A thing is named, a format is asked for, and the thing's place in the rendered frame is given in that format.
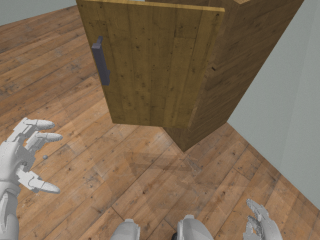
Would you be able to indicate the left robot forearm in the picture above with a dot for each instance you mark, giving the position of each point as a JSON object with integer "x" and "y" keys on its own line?
{"x": 9, "y": 223}

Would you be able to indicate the cupboard door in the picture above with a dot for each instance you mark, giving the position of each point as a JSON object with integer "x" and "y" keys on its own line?
{"x": 157, "y": 54}

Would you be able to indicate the robot right shin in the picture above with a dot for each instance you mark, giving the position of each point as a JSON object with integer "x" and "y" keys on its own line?
{"x": 188, "y": 216}

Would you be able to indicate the robot left hand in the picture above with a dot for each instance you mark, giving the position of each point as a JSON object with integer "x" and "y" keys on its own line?
{"x": 13, "y": 154}

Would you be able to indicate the robot right thigh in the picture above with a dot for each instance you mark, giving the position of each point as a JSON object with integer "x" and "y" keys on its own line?
{"x": 192, "y": 229}

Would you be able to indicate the handle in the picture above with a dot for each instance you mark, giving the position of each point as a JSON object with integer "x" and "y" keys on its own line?
{"x": 98, "y": 54}

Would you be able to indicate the robot right hand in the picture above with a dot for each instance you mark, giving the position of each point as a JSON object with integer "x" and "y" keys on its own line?
{"x": 266, "y": 229}

